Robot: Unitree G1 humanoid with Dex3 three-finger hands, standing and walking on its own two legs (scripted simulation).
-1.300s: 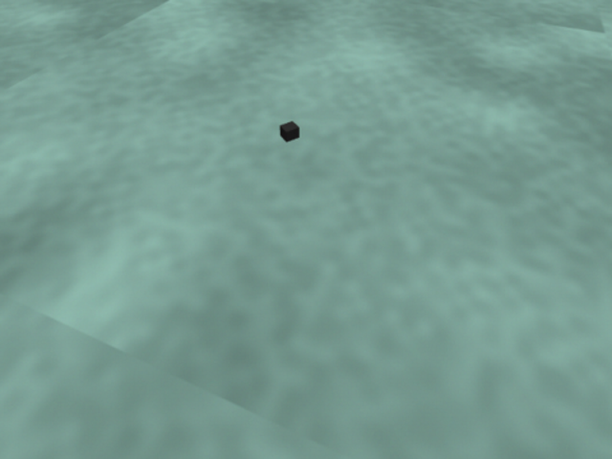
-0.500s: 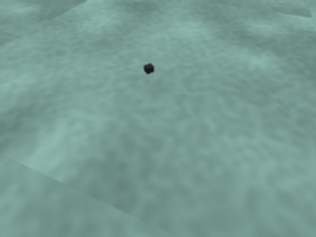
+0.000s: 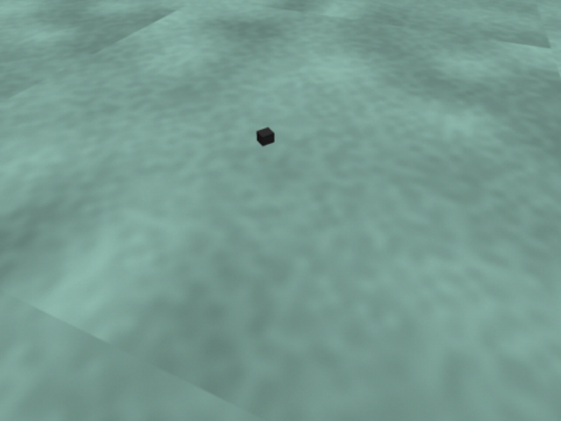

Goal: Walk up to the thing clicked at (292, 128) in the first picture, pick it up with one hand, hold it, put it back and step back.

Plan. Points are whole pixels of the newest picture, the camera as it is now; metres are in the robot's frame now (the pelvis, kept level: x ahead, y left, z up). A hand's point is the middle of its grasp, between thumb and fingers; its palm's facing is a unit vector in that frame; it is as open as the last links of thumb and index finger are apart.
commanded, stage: walk up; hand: left
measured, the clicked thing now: (265, 136) +1.76 +0.18 -0.73
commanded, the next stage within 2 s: none
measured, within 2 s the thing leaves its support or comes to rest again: neither
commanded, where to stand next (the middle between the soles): +1.40 -0.05 m, yaw -2 degrees
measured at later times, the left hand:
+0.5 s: hand (109, 333) +0.29 +0.33 -0.13, palm faces -0.12 -0.94 -0.33, open 7.4 cm
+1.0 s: hand (177, 223) +0.55 +0.27 -0.13, palm faces -0.07 -0.94 -0.34, open 7.4 cm
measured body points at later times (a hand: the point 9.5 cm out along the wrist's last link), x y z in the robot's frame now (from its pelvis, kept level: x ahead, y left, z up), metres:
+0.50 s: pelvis +0.20 +0.05 +0.01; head +0.20 +0.07 +0.46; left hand +0.29 +0.38 -0.11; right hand +0.23 -0.27 -0.09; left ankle +0.15 +0.16 -0.73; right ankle +0.32 -0.11 -0.68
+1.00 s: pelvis +0.46 +0.01 +0.01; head +0.48 +0.01 +0.45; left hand +0.55 +0.32 -0.10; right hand +0.53 -0.32 -0.10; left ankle +0.61 +0.16 -0.70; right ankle +0.44 -0.11 -0.73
